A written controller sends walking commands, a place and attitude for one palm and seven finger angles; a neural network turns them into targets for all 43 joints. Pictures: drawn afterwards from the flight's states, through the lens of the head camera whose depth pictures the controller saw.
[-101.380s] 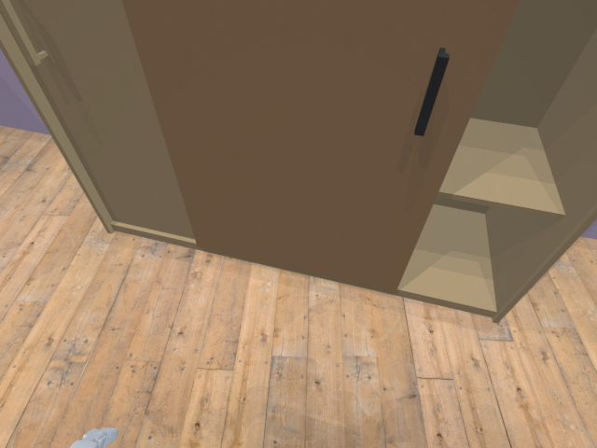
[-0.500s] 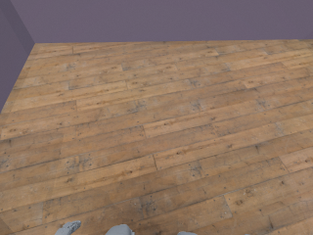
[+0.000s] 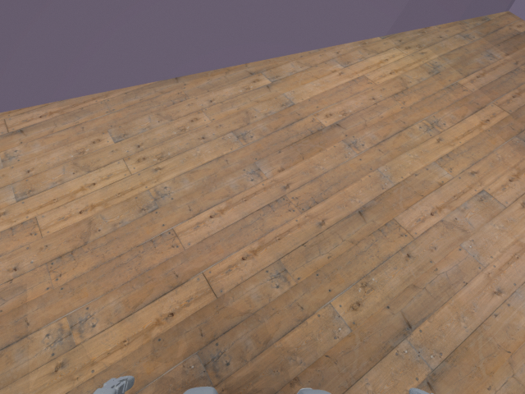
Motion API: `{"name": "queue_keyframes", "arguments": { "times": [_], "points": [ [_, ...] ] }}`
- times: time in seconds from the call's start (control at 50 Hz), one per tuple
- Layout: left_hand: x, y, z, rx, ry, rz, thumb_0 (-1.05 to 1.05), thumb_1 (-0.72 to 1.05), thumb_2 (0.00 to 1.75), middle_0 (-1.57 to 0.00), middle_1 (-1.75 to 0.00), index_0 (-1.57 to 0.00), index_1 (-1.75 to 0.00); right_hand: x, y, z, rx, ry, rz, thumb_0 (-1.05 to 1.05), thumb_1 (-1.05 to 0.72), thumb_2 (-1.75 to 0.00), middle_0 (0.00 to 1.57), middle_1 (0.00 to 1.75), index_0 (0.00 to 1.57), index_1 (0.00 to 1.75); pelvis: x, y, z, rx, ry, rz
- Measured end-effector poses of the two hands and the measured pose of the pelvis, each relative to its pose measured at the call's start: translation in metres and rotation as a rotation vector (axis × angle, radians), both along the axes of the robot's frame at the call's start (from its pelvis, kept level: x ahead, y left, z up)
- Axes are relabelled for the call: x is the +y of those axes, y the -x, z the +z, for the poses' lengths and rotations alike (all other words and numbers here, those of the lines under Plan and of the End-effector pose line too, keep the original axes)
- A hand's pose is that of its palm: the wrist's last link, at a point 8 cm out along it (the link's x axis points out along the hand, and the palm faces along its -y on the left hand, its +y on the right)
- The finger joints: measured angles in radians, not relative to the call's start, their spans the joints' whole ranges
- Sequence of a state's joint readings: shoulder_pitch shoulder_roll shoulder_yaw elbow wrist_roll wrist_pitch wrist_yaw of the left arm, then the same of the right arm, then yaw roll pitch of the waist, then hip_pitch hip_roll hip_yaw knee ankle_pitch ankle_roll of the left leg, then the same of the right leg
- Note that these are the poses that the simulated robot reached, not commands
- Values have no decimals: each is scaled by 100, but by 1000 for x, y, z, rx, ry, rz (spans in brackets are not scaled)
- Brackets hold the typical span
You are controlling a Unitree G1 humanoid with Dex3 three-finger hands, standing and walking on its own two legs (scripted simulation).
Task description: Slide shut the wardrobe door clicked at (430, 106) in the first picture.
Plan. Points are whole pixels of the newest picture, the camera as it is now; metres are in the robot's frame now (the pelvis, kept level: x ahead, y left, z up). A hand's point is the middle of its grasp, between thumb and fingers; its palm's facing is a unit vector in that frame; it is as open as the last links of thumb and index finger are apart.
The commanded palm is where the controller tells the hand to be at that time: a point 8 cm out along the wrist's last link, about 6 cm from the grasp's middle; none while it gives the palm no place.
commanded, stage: walk to a spot facing it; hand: left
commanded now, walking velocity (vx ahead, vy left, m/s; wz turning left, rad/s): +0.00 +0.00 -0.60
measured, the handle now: out of the picture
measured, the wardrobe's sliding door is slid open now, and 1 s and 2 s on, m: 0.00 0.00 0.00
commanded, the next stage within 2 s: turn to face it in 0.88 s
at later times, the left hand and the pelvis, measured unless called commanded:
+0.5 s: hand (183, 376) +0.16 +0.14 -0.16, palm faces -0.28 -0.94 -0.21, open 7.4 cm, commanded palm none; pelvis +0.03 -0.03 +0.01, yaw -18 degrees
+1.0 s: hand (298, 264) +0.37 -0.06 -0.15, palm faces -0.61 -0.76 -0.23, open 7.3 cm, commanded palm none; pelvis +0.14 -0.13 +0.00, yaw -35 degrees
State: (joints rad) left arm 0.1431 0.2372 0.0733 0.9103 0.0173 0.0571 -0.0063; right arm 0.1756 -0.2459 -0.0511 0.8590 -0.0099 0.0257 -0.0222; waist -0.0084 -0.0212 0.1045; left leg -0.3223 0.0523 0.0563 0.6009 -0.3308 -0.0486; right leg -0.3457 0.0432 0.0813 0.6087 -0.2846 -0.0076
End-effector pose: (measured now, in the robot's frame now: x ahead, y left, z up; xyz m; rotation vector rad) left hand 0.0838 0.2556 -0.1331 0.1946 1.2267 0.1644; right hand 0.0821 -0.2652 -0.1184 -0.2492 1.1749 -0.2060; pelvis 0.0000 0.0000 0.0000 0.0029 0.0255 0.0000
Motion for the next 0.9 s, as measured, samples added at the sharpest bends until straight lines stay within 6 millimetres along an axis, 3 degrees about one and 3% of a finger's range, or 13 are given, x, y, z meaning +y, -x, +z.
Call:
{"name": "queue_keyframes", "arguments": {
  "times": [0.06,0.16,0.28,0.36,0.48,0.54,0.6,0.68,0.76,0.84,0.9],
  "points": [
    [-1,-14,-4,3,14,-39,1,91,89,-20,-30,-20,-30,1,12,1,-2,11,-21,1,-91,-90,20,30,20,30,0,-1,-2,-2,7,-38],
    [-19,-45,8,-33,26,-108,1,91,89,-20,-30,-20,-30,-4,43,3,56,-12,-69,1,-91,-90,20,30,20,30,-10,-5,6,-12,22,-97],
    [-49,-78,9,-105,-12,-219,1,91,89,-20,-30,-20,-30,-31,74,-21,89,-47,-191,1,-90,-90,20,30,20,30,-31,-7,-9,-19,9,-174],
    [-60,-79,13,-68,-18,-255,0,91,89,-20,-30,-20,-30,-41,75,-13,87,-40,-238,1,-91,-90,20,30,20,30,-34,-9,0,-20,1,-219],
    [-64,-80,8,4,17,-298,1,91,89,-20,-30,-20,-30,-43,55,10,-8,-14,-273,1,-91,-90,20,30,20,30,-32,-27,8,-18,-18,-300],
    [-62,-91,-5,38,36,-326,1,91,89,-20,-30,-20,-30,-42,51,10,-56,23,-297,1,-91,-90,20,30,20,30,-27,-41,0,-4,12,-342],
    [-71,-115,-5,56,49,-379,1,91,89,-20,-30,-20,-30,-35,65,14,-35,27,-344,1,-91,-90,20,30,20,30,-31,-53,4,-10,15,-386],
    [-103,-163,6,19,75,-459,1,91,89,-20,-30,-20,-30,-23,96,18,64,-9,-426,1,-91,-90,20,30,20,30,-43,-70,14,-8,24,-443],
    [-152,-219,15,-40,85,-566,1,91,89,-20,-30,-20,-30,-13,129,13,163,-62,-537,1,-91,-90,20,30,20,30,-62,-88,15,-4,31,-506],
    [-213,-276,17,-126,82,-674,1,91,89,-20,-30,-20,-30,-12,157,-2,253,-119,-645,1,-91,-90,20,30,20,30,-93,-106,3,-8,28,-556],
    [-247,-304,12,-221,80,-701,1,91,89,-20,-30,-20,-30,-24,161,-19,302,-152,-694,1,-91,-90,20,30,20,30,-113,-114,-12,-26,8,-574]
  ]
}}
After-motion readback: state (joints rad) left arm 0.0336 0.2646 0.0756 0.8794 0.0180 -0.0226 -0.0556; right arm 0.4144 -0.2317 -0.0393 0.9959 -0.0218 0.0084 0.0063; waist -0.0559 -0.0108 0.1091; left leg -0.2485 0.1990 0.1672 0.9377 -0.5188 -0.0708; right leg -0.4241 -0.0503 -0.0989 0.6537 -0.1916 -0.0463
